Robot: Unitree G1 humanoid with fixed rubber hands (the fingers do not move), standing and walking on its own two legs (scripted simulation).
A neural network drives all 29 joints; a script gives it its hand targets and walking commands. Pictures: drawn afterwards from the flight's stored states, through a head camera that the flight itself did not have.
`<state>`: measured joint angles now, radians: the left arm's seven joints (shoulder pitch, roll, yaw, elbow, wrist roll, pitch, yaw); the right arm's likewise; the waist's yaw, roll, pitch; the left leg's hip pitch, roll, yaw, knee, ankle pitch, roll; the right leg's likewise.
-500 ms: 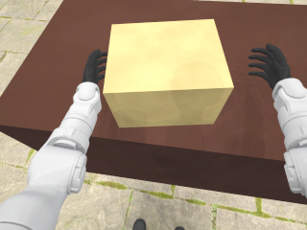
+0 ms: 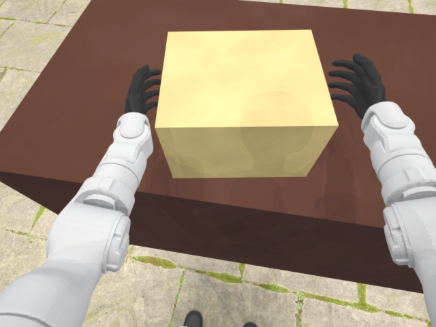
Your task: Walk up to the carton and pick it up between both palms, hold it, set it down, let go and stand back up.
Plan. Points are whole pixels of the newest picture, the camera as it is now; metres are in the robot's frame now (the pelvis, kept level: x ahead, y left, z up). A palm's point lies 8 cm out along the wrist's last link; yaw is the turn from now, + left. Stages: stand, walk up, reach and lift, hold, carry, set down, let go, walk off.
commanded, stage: reach and lift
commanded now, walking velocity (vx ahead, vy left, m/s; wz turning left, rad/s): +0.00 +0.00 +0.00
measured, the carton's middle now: (239, 106) +0.54 +0.01 +0.03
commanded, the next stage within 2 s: none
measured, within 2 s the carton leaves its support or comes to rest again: leaves its support in 1.62 s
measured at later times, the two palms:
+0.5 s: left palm (149, 114) +0.46 +0.18 +0.07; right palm (365, 109) +0.49 -0.21 +0.09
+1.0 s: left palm (149, 119) +0.46 +0.18 +0.07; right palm (366, 115) +0.48 -0.21 +0.09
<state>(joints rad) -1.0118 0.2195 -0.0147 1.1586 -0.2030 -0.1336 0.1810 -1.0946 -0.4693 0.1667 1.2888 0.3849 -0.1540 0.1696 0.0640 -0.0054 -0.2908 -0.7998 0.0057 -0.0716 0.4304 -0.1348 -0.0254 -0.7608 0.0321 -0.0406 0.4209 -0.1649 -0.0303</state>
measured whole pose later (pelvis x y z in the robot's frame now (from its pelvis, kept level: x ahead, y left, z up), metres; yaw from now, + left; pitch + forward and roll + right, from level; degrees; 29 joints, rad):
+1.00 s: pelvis +0.01 +0.00 +0.00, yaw +0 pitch +26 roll -1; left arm -0.94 0.09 0.27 1.17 -0.06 -0.21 0.10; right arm -0.99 -0.34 -0.30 1.29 -0.03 -0.28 0.14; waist 0.06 0.02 -0.28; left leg -0.73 0.01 -0.07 0.43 -0.16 -0.03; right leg -0.69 0.03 -0.04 0.41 -0.18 -0.03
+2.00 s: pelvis -0.02 +0.00 +0.01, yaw +0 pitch +18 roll -1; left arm -0.88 0.08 0.20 1.17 -0.06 -0.13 0.15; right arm -0.94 -0.31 -0.30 1.29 -0.03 -0.22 0.09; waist 0.06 0.01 -0.28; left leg -0.62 0.01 -0.06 0.43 -0.13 -0.03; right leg -0.58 0.03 -0.04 0.41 -0.15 -0.03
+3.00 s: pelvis -0.02 +0.01 +0.02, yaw +0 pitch +1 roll -1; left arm -0.73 0.12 0.20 0.84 -0.05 0.29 0.11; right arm -0.81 -0.20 -0.26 1.04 -0.03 0.15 0.01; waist 0.04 -0.03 -0.21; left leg -0.25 0.01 -0.06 0.38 -0.15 -0.03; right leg -0.18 0.03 -0.04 0.30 -0.14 -0.02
